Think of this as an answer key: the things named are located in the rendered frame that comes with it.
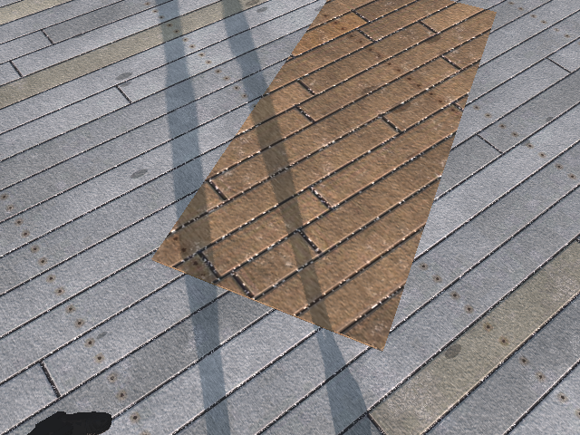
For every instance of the robot left hand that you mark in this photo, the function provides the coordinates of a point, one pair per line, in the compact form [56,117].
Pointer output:
[80,423]

